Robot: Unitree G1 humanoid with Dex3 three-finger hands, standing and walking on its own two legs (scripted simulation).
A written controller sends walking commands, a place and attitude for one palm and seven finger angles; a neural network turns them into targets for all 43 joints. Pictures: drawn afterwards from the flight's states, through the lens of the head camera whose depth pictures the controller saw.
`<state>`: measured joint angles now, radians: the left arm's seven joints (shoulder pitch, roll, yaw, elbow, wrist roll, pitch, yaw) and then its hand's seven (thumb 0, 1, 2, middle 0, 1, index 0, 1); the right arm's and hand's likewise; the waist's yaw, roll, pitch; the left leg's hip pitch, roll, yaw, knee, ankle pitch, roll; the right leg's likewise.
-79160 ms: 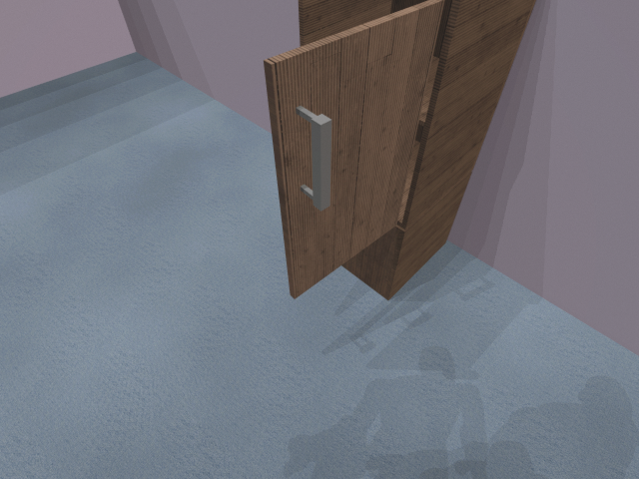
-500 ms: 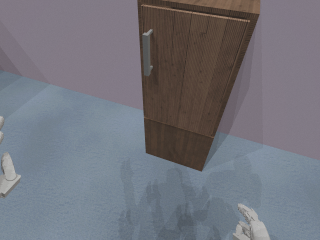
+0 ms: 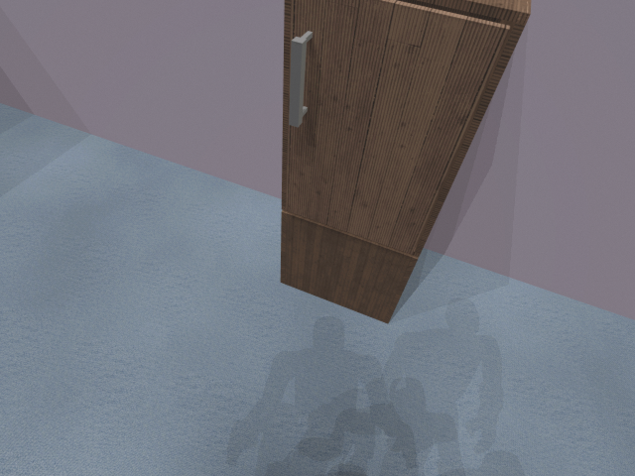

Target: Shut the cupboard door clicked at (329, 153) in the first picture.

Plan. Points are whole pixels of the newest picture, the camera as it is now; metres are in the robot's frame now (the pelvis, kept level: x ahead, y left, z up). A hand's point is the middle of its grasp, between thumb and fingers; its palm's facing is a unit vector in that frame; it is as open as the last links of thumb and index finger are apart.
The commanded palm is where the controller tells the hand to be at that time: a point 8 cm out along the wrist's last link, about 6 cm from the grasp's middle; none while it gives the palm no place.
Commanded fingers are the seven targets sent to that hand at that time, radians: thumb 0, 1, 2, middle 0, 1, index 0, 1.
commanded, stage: let the arm hang, fingers relaxed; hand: left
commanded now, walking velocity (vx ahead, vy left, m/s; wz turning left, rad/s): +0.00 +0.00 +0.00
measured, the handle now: (301, 80) +0.82 +0.07 +0.09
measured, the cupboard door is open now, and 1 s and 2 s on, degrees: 0 0 0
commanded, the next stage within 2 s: look to check the result in 0.72 s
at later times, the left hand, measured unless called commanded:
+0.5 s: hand out of the picture -0.03 +0.17 -0.17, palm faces +0.03 -0.99 -0.16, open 7.4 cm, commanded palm none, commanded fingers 0.00 0.90 0.90 -0.20 -0.30 -0.20 -0.30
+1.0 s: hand out of the picture -0.03 +0.16 -0.17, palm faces +0.03 -0.98 -0.17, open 7.4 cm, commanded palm none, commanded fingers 0.00 0.90 0.90 -0.20 -0.30 -0.20 -0.30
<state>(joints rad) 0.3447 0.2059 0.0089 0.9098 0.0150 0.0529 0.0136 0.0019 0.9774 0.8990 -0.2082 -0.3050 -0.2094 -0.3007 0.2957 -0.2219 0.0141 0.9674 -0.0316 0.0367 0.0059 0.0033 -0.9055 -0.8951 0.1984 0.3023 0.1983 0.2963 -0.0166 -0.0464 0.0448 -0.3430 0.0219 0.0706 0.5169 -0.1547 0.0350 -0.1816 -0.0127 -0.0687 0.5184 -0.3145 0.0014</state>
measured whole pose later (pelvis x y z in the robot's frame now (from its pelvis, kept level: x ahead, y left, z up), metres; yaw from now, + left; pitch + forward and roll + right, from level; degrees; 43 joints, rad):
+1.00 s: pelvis +0.01 +0.00 +0.01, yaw -1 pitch -1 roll +0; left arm 0.37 0.12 0.02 1.15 0.01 0.01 0.03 0.01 0.91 0.90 -0.20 -0.30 -0.20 -0.30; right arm 0.32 -0.12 -0.01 1.12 -0.02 0.02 -0.03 0.00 -0.91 -0.90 0.20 0.30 0.20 0.30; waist -0.01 0.01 0.04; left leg -0.26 0.01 0.09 0.40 -0.12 0.04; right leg -0.12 -0.02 -0.05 0.42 -0.28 0.01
